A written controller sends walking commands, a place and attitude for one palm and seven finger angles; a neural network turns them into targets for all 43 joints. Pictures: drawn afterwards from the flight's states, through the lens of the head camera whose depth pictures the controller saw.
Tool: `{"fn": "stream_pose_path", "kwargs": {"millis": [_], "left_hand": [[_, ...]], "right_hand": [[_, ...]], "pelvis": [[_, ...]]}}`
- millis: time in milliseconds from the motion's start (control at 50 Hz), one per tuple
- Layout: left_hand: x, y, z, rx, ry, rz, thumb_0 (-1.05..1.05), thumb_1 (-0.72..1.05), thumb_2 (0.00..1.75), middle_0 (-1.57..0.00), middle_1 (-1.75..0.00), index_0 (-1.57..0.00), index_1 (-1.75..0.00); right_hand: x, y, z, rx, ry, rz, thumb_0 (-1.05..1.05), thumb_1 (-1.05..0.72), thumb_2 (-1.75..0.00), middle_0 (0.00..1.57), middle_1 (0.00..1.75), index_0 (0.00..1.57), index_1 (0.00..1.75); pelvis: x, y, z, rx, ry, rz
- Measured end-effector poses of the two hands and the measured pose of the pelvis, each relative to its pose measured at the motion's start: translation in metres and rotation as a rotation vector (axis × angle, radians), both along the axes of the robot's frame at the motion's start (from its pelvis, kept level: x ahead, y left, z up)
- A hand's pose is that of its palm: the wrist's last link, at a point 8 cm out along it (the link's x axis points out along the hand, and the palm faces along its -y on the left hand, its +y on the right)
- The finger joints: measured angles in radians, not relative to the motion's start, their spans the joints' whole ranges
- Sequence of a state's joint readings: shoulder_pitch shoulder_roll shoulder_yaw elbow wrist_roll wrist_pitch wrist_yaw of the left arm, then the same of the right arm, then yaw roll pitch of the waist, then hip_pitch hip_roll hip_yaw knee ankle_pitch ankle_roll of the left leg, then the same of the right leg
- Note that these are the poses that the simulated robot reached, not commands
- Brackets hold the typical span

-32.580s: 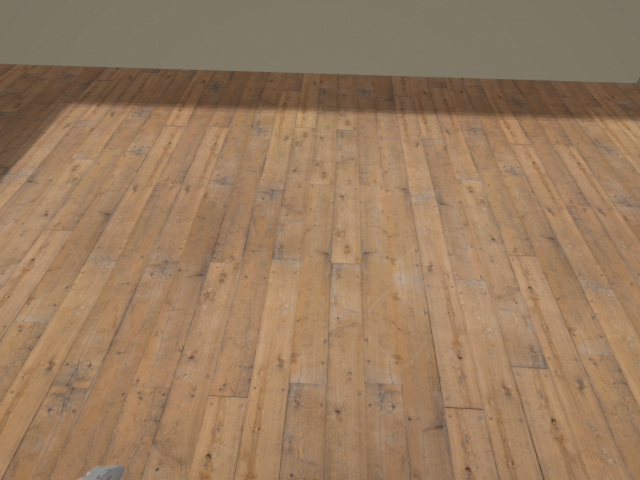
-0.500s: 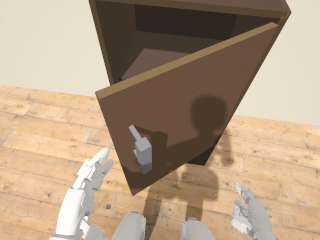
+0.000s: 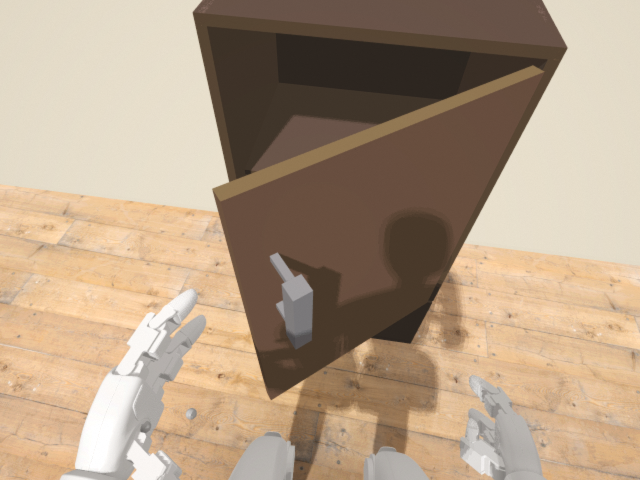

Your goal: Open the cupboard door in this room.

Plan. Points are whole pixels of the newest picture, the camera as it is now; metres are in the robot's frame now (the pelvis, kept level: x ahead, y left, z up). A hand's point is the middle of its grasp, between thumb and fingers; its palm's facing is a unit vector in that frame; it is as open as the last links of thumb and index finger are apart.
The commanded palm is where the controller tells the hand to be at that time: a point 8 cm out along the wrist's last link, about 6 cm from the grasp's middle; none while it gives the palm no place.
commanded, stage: draw the hand back to the body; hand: left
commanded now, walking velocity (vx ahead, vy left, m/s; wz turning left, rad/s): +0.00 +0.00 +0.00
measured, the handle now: (289, 301) +0.32 +0.07 +0.06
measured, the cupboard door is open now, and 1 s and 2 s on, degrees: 41 41 41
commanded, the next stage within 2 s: step back with the hand held close in 1.38 s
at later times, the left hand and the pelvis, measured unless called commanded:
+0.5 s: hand (96, 373) +0.19 +0.20 +0.16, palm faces +0.18 -0.93 -0.31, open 14.9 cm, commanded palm +0.16 +0.25 +0.19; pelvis +0.03 +0.00 +0.07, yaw +0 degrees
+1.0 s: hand out of the picture +0.23 +0.25 +0.27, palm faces +0.42 -0.82 -0.40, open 9.1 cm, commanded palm +0.19 +0.30 +0.29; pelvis +0.05 +0.00 +0.11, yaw -1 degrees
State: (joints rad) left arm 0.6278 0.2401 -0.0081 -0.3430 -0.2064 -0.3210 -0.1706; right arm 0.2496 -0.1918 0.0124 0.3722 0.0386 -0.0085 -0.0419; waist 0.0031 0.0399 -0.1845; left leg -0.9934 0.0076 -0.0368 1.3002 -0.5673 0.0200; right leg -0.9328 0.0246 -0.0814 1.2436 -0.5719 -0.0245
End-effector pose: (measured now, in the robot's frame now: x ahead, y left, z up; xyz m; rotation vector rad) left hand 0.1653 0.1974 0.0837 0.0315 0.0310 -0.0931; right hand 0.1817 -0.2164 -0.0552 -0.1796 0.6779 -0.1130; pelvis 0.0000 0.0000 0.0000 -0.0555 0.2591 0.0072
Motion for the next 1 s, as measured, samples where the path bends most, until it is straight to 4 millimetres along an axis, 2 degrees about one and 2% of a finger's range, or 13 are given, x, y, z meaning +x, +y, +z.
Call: {"fn": "stream_pose_path", "kwargs": {"millis": [140, 320, 380, 560, 720, 1000], "left_hand": [[-0.004, 0.012, 0.029, 0.009, 0.015, 0.015, -0.01, -0.5, 0.3, -0.15, -0.3, -0.15, -0.3], [-0.002, 0.028, 0.058, 0.033, -0.019, 0.02, -0.01, -0.47, 0.31, -0.15, -0.3, -0.16, -0.3], [-0.001, 0.035, 0.071, 0.15, 0.02, 0.107, -0.01, -0.41, 0.33, -0.16, -0.3, -0.16, -0.3], [-0.005, 0.057, 0.103, 0.318, 0.097, 0.351, 0.0, -0.16, 0.44, -0.17, -0.3, -0.17, -0.3], [0.009, 0.073, 0.139, 0.36, -0.003, 0.434, 0.0, 0.12, 0.56, -0.18, -0.3, -0.18, -0.3], [0.025, 0.093, 0.199, 0.422, -0.189, 0.501, 0.01, 0.6, 0.77, -0.2, -0.3, -0.2, -0.3]], "right_hand": [[-0.004, 0.004, 0.027, 0.008, -0.023, -0.004, 0.02, -0.9, -0.9, 0.21, 0.3, 0.2, 0.3], [0.004, -0.005, 0.053, -0.017, -0.078, -0.011, 0.02, -0.9, -0.9, 0.21, 0.3, 0.2, 0.3], [0.008, -0.005, 0.062, -0.031, -0.077, -0.027, 0.02, -0.9, -0.9, 0.21, 0.3, 0.2, 0.3], [0.015, 0.005, 0.076, -0.022, -0.061, -0.017, 0.01, -0.9, -0.9, 0.2, 0.3, 0.2, 0.3], [0.022, 0.009, 0.083, -0.016, -0.049, 0.02, 0.02, -0.9, -0.9, 0.21, 0.3, 0.2, 0.3], [0.037, -0.005, 0.099, -0.026, -0.065, 0.033, 0.02, -0.9, -0.9, 0.21, 0.3, 0.2, 0.3]], "pelvis": [[0.006, 0.003, 0.024, 0.001, -0.042, 0.006], [0.015, 0.003, 0.04, -0.001, -0.085, 0.009], [0.02, 0.003, 0.048, 0.006, -0.103, -0.001], [0.032, 0.005, 0.074, 0.019, -0.174, -0.001], [0.039, 0.003, 0.089, 0.031, -0.23, -0.003], [0.046, -0.003, 0.106, 0.039, -0.285, -0.014]]}}
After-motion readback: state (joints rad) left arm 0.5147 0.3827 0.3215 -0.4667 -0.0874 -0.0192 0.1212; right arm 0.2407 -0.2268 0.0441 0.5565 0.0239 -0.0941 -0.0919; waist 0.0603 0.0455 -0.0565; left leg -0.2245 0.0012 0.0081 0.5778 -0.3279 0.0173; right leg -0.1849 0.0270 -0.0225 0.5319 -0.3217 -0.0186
